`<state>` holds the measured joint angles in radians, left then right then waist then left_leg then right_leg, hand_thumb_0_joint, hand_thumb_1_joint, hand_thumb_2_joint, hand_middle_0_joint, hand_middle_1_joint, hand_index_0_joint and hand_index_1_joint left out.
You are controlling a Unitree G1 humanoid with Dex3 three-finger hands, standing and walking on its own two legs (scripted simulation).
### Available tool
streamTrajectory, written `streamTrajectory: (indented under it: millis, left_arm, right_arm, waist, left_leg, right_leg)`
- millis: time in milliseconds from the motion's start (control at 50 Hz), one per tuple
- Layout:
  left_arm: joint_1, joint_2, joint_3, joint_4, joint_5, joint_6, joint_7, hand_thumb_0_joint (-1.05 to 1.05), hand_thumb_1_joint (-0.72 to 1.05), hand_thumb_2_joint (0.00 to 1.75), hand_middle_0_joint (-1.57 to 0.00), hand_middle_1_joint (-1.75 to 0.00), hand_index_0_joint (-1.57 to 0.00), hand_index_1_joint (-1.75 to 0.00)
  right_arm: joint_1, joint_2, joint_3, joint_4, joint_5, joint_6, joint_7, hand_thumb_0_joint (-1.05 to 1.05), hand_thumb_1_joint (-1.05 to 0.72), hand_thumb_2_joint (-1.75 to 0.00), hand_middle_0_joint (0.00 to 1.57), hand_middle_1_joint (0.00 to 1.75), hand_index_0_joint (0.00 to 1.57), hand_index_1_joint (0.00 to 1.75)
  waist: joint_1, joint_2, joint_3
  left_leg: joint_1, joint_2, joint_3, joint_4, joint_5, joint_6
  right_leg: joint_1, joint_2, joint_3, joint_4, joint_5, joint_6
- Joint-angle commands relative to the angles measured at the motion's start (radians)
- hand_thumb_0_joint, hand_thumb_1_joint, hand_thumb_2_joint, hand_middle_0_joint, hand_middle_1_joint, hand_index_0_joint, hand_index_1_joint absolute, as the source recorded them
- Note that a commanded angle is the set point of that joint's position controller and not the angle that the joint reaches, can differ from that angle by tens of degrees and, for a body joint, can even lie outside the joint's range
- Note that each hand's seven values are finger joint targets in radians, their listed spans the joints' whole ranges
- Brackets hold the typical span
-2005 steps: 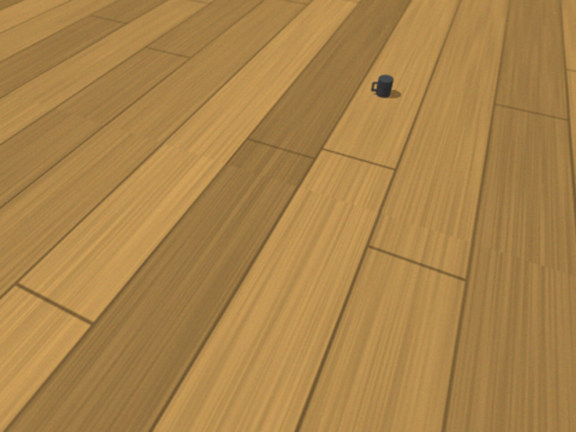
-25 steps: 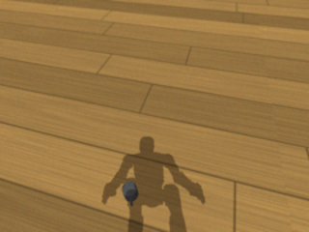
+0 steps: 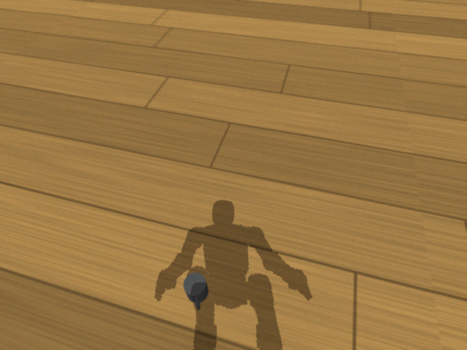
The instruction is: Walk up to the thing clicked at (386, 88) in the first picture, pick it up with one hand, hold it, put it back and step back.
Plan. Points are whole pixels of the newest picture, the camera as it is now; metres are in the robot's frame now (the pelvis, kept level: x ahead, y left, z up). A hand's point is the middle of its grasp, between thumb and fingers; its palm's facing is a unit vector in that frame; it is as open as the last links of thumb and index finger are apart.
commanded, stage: stand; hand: left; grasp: from above
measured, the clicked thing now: (196, 292) +0.43 +0.19 -0.73
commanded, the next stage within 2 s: step back in 0.62 s
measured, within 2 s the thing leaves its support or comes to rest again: neither
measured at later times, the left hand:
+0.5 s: hand out of the picture +0.07 +0.25 -0.16, palm faces +0.00 -0.94 -0.34, open 7.4 cm
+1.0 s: hand out of the picture +0.09 +0.32 -0.18, palm faces +0.01 -0.93 -0.38, open 7.4 cm
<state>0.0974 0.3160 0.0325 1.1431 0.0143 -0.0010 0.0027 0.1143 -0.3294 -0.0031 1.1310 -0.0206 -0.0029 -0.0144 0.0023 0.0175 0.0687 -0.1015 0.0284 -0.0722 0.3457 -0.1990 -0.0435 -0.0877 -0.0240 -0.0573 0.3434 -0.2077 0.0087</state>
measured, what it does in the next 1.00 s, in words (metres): lifts its right foot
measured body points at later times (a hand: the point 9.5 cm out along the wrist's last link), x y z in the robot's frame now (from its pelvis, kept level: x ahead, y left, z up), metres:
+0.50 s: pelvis +0.00 +0.00 +0.00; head +0.01 +0.00 +0.45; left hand +0.07 +0.29 -0.13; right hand +0.07 -0.30 -0.14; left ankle +0.00 +0.15 -0.75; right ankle -0.01 -0.12 -0.75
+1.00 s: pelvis -0.06 +0.05 -0.02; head +0.02 +0.08 +0.42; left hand +0.09 +0.37 -0.15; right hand +0.00 -0.27 -0.13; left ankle -0.05 +0.15 -0.75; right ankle -0.05 -0.10 -0.70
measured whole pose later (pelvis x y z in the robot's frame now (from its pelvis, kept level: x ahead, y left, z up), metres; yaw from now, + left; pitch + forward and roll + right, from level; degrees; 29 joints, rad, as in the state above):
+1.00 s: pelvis -0.06 +0.05 -0.02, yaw +1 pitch -2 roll -1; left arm 0.00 0.41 0.09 0.91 0.00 0.06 0.04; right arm 0.15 -0.36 -0.05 0.97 -0.03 0.04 0.00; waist -0.03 -0.06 0.21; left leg -0.29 -0.03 -0.02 0.65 -0.33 0.04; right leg -0.44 0.07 0.16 1.02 -0.56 -0.02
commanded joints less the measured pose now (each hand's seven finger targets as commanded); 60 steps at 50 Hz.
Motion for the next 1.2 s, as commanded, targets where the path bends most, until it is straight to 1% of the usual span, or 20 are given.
streamTrajectory:
  millis: [0,280,380,480,580,600,660,720,740,800,820,840,860,880,900,920,980,1000,1080,1180]
  left_arm:
    - [-0.028,0.213,0.032,-0.059,-0.001,-0.024,0.018,0.00,0.90,0.90,-0.20,-0.30,-0.20,-0.30]
    - [-0.032,0.220,0.030,-0.070,0.002,-0.027,0.015,0.00,0.90,0.90,-0.20,-0.30,-0.20,-0.30]
    - [-0.025,0.225,0.029,-0.072,0.001,-0.029,0.015,0.00,0.90,0.90,-0.20,-0.30,-0.20,-0.30]
    - [-0.028,0.230,0.028,-0.073,0.002,-0.029,0.014,0.00,0.90,0.90,-0.20,-0.30,-0.20,-0.30]
    - [-0.016,0.226,0.025,-0.073,-0.003,-0.030,0.013,0.00,0.90,0.90,-0.20,-0.30,-0.20,-0.30]
    - [-0.013,0.307,0.079,-0.088,-0.025,-0.022,0.018,0.00,0.90,0.90,-0.20,-0.30,-0.20,-0.30]
    - [0.000,0.316,0.099,-0.139,-0.026,-0.012,0.025,0.00,0.90,0.90,-0.20,-0.30,-0.20,-0.30]
    - [-0.086,0.328,0.104,-0.221,-0.001,-0.001,0.028,0.00,0.90,0.90,-0.20,-0.30,-0.20,-0.30]
    - [-0.115,0.331,0.107,-0.238,0.008,0.000,0.031,0.00,0.90,0.90,-0.20,-0.30,-0.20,-0.30]
    - [-0.150,0.321,0.099,-0.279,0.015,0.004,0.035,0.00,0.90,0.90,-0.20,-0.30,-0.20,-0.30]
    - [-0.150,0.313,0.094,-0.290,0.011,0.010,0.036,0.00,0.90,0.90,-0.20,-0.30,-0.20,-0.30]
    - [-0.140,0.301,0.088,-0.295,0.001,0.020,0.033,0.00,0.90,0.90,-0.20,-0.30,-0.20,-0.30]
    - [-0.105,0.258,0.081,-0.305,-0.009,0.033,0.029,0.00,0.90,0.90,-0.20,-0.30,-0.20,-0.30]
    - [-0.065,0.190,0.070,-0.318,-0.019,0.044,0.033,0.00,0.90,0.90,-0.20,-0.30,-0.20,-0.30]
    - [-0.039,0.224,0.082,-0.303,-0.014,0.053,0.045,0.00,0.90,0.90,-0.20,-0.30,-0.20,-0.30]
    - [-0.054,0.233,0.080,-0.294,-0.010,0.055,0.052,0.00,0.90,0.90,-0.20,-0.30,-0.20,-0.30]
    - [0.018,0.252,0.078,-0.282,-0.022,0.052,0.052,0.00,0.90,0.90,-0.20,-0.30,-0.20,-0.30]
    - [0.025,0.258,0.082,-0.282,-0.018,0.048,0.047,0.00,0.90,0.90,-0.20,-0.30,-0.20,-0.30]
    - [-0.021,0.247,0.085,-0.323,-0.007,0.038,0.036,0.00,0.90,0.90,-0.20,-0.30,-0.20,-0.30]
    - [0.031,0.242,0.095,-0.335,-0.001,0.033,0.027,0.00,0.90,0.90,-0.20,-0.30,-0.20,-0.30]
  right_arm:
    - [-0.026,-0.196,-0.041,-0.057,0.005,-0.019,-0.009,0.00,-0.90,-0.90,0.20,0.30,0.20,0.30]
    - [-0.033,-0.200,-0.040,-0.061,0.007,-0.016,-0.004,0.00,-0.90,-0.90,0.20,0.30,0.20,0.30]
    - [-0.030,-0.200,-0.040,-0.063,0.007,-0.020,-0.005,0.00,-0.90,-0.90,0.20,0.30,0.20,0.30]
    - [-0.028,-0.204,-0.040,-0.060,0.007,-0.017,-0.003,0.00,-0.90,-0.90,0.20,0.30,0.20,0.30]
    - [-0.024,-0.210,-0.039,-0.060,0.009,-0.019,-0.003,0.00,-0.90,-0.90,0.20,0.30,0.20,0.30]
    - [-0.065,-0.256,-0.051,-0.084,0.012,-0.001,0.004,0.00,-0.90,-0.90,0.20,0.30,0.20,0.30]
    - [-0.014,-0.226,-0.055,-0.120,0.028,0.014,0.005,0.00,-0.90,-0.90,0.20,0.30,0.20,0.30]
    - [0.028,-0.230,-0.080,-0.158,0.016,0.044,0.015,0.00,-0.90,-0.90,0.20,0.30,0.20,0.30]
    - [0.058,-0.228,-0.084,-0.168,0.018,0.051,0.020,0.00,-0.90,-0.90,0.20,0.30,0.20,0.30]
    - [0.095,-0.227,-0.088,-0.188,0.022,0.049,0.023,0.00,-0.90,-0.90,0.20,0.30,0.20,0.30]
    - [0.117,-0.228,-0.091,-0.184,0.017,0.042,0.022,0.00,-0.90,-0.90,0.20,0.30,0.20,0.30]
    - [0.124,-0.229,-0.095,-0.177,0.006,0.032,0.021,0.00,-0.90,-0.90,0.20,0.30,0.20,0.30]
    - [0.102,-0.264,-0.106,-0.189,-0.013,0.024,0.017,0.00,-0.90,-0.90,0.20,0.30,0.20,0.30]
    - [0.099,-0.344,-0.123,-0.205,-0.034,0.014,0.012,0.00,-0.90,-0.90,0.20,0.30,0.20,0.30]
    - [0.086,-0.391,-0.128,-0.220,-0.014,0.010,0.010,0.00,-0.90,-0.90,0.20,0.30,0.20,0.30]
    - [0.061,-0.384,-0.129,-0.237,-0.011,0.009,0.005,0.00,-0.90,-0.90,0.20,0.30,0.20,0.30]
    - [-0.039,-0.291,-0.109,-0.276,-0.017,0.008,-0.020,0.00,-0.90,-0.90,0.20,0.30,0.20,0.30]
    - [-0.020,-0.271,-0.105,-0.284,-0.009,0.006,-0.024,0.00,-0.90,-0.90,0.20,0.30,0.20,0.30]
    - [0.078,-0.266,-0.111,-0.287,-0.003,0.009,-0.028,0.00,-0.90,-0.90,0.20,0.30,0.20,0.30]
    - [0.057,-0.290,-0.115,-0.324,-0.002,0.011,-0.023,0.00,-0.90,-0.90,0.20,0.30,0.20,0.30]
  waist:
    - [0.005,-0.021,-0.098]
    - [0.004,-0.007,-0.076]
    - [0.002,-0.008,-0.096]
    - [0.000,-0.022,-0.079]
    - [0.002,-0.009,-0.101]
    - [0.004,-0.011,0.011]
    - [-0.010,-0.073,-0.093]
    - [-0.028,-0.193,-0.109]
    - [-0.046,-0.198,-0.091]
    - [-0.052,-0.221,-0.080]
    - [-0.056,-0.204,-0.103]
    - [-0.058,-0.145,-0.101]
    - [-0.036,0.032,-0.076]
    - [-0.019,0.245,-0.070]
    - [-0.031,0.165,-0.112]
    - [-0.042,0.165,-0.138]
    - [0.024,0.148,-0.134]
    - [0.015,0.141,-0.145]
    - [-0.048,0.093,-0.107]
    - [-0.044,0.104,-0.145]
  left_leg:
    - [-0.014,0.083,-0.040,-0.032,0.254,0.053]
    - [-0.044,0.082,-0.045,-0.046,0.184,0.049]
    - [-0.015,0.088,-0.045,-0.041,0.245,0.051]
    - [-0.025,0.084,-0.043,-0.055,0.195,0.050]
    - [-0.023,0.087,-0.039,-0.046,0.230,0.055]
    - [-0.122,0.054,-0.040,0.072,0.346,0.073]
    - [-0.124,-0.006,0.024,0.267,0.285,0.068]
    - [-0.140,-0.069,0.011,0.578,-0.296,0.085]
    - [-0.154,-0.047,-0.023,0.616,-0.335,0.093]
    - [-0.191,-0.026,0.001,0.481,-0.256,0.092]
    - [-0.171,-0.017,0.018,0.328,-0.170,0.089]
    - [-0.139,-0.022,0.045,0.163,0.014,0.083]
    - [-0.127,0.060,-0.087,0.049,0.305,0.089]
    - [-0.018,0.246,-0.363,0.004,0.595,0.146]
    - [-0.054,0.296,-0.374,0.049,0.712,0.225]
    - [-0.049,0.304,-0.399,0.046,0.686,0.234]
    - [0.032,0.200,-0.185,0.113,0.588,0.217]
    - [0.076,0.210,-0.189,0.133,0.590,0.248]
    - [0.118,0.211,-0.171,0.144,0.626,0.263]
    - [0.089,0.251,-0.187,0.148,0.502,0.294]
  right_leg:
    - [0.049,-0.109,0.073,-0.040,0.223,-0.020]
    - [0.037,-0.106,0.073,-0.061,0.135,-0.020]
    - [0.044,-0.110,0.073,-0.045,0.205,-0.025]
    - [0.025,-0.104,0.074,-0.058,0.141,-0.022]
    - [0.051,-0.112,0.079,-0.047,0.197,-0.024]
    - [-0.012,-0.108,0.100,0.026,0.353,-0.034]
    - [0.003,-0.192,0.147,0.046,0.471,-0.135]
    - [-0.166,-0.348,0.259,0.027,0.405,-0.260]
    - [-0.206,-0.354,0.240,0.045,0.389,-0.266]
    - [-0.172,-0.297,0.194,0.137,0.420,-0.208]
    - [-0.132,-0.266,0.174,0.202,0.391,-0.171]
    - [-0.129,-0.210,0.135,0.278,0.333,-0.130]
    - [-0.182,-0.092,0.076,0.418,0.170,-0.078]
    - [-0.398,0.091,0.093,0.594,-0.356,-0.044]
    - [-0.360,0.130,0.222,0.721,-0.490,-0.040]
    - [-0.367,0.140,0.275,0.794,-0.488,-0.045]
    - [-0.441,0.113,0.271,0.873,-0.320,-0.033]
    - [-0.440,0.098,0.243,0.865,-0.309,-0.019]
    - [-0.419,0.092,0.197,0.705,-0.322,0.017]
    - [-0.330,0.053,0.142,0.538,-0.298,0.001]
